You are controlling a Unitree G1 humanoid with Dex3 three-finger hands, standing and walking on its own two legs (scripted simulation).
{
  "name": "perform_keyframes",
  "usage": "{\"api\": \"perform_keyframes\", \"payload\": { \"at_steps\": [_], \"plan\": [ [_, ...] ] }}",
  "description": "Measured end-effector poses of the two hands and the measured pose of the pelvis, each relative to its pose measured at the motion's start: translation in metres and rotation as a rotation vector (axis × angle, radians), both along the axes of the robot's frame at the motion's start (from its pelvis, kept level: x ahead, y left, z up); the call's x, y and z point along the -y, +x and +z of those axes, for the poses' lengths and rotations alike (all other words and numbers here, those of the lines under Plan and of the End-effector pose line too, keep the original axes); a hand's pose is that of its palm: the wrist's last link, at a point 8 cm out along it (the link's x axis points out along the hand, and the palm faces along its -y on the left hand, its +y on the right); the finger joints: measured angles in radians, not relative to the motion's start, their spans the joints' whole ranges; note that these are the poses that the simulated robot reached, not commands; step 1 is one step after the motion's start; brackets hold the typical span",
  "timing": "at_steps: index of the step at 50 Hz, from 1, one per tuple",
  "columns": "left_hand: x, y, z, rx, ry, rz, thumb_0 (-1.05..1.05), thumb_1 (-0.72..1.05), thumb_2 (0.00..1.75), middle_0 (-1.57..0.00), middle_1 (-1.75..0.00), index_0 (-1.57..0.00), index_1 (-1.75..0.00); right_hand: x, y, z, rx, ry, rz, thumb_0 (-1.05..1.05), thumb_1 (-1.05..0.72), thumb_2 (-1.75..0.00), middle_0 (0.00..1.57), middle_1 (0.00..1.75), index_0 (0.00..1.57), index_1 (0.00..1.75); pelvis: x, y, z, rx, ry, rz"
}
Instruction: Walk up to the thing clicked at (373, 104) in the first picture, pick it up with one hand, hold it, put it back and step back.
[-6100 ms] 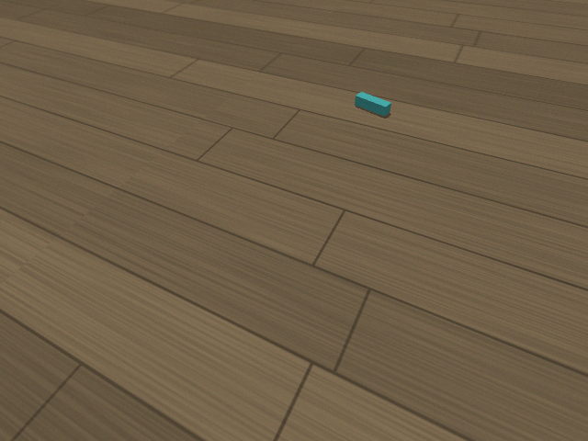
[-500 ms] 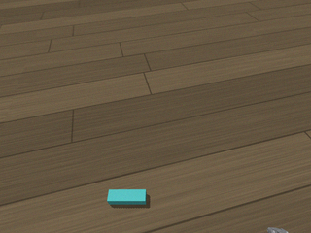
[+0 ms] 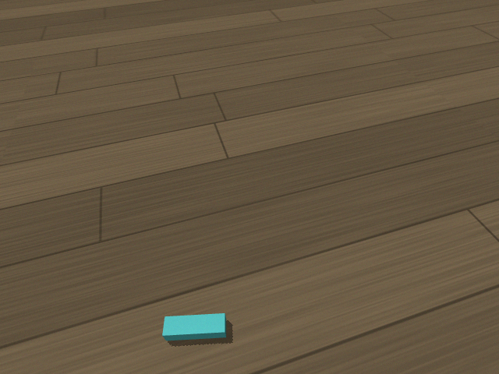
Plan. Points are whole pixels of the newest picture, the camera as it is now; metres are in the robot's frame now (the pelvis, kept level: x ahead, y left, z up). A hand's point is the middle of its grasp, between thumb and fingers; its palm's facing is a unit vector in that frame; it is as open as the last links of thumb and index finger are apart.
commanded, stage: walk up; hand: left
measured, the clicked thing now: (195, 327) +0.44 +0.23 -0.75
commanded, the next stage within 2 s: stand in 0.48 s
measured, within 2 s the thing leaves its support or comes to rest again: neither
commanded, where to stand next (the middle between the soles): +0.08 -0.02 m, yaw +2 degrees
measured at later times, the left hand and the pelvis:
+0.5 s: hand out of the picture +0.08 +0.26 -0.16, palm faces -0.01 -0.95 -0.32, open 7.4 cm; pelvis +0.01 +0.01 +0.00, yaw +0 degrees
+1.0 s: hand out of the picture +0.10 +0.26 -0.15, palm faces -0.03 -0.94 -0.35, open 7.4 cm; pelvis +0.02 +0.01 +0.00, yaw +0 degrees
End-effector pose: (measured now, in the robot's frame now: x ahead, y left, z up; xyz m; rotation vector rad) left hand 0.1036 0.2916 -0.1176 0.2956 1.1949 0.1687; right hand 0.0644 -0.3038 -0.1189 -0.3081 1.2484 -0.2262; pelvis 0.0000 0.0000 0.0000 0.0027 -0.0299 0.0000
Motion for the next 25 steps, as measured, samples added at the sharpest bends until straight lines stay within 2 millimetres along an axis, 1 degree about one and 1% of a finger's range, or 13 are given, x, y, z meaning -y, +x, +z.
{"api": "perform_keyframes", "payload": {
  "at_steps": [6, 18, 25],
  "plan": [
    [-0.003, -0.005, -0.002, -0.019, -0.001, 0.006, 0.0, 0.9, 0.9, -0.2, -0.3, -0.2, -0.3, -0.003, 0.008, 0.003, 0.015, -0.003, 0.003, 0.01, -0.91, -0.89, 0.2, 0.3, 0.21, 0.3, -0.002, 0.002, 0.001, -0.001, -0.001, -0.001],
    [-0.009, -0.025, -0.003, -0.065, 0.002, 0.035, 0.0, 0.9, 0.9, -0.2, -0.3, -0.2, -0.3, -0.009, 0.03, 0.005, 0.051, 0.005, 0.027, 0.01, -0.91, -0.89, 0.2, 0.3, 0.21, 0.3, -0.005, 0.006, 0.002, -0.002, 0.0, -0.004],
    [-0.01, -0.033, -0.003, -0.082, 0.008, 0.04, 0.0, 0.9, 0.9, -0.2, -0.3, -0.2, -0.3, -0.012, 0.037, 0.005, 0.06, 0.015, 0.033, 0.01, -0.91, -0.89, 0.2, 0.3, 0.21, 0.3, -0.005, 0.007, 0.002, 0.001, -0.001, -0.006]
  ]
}}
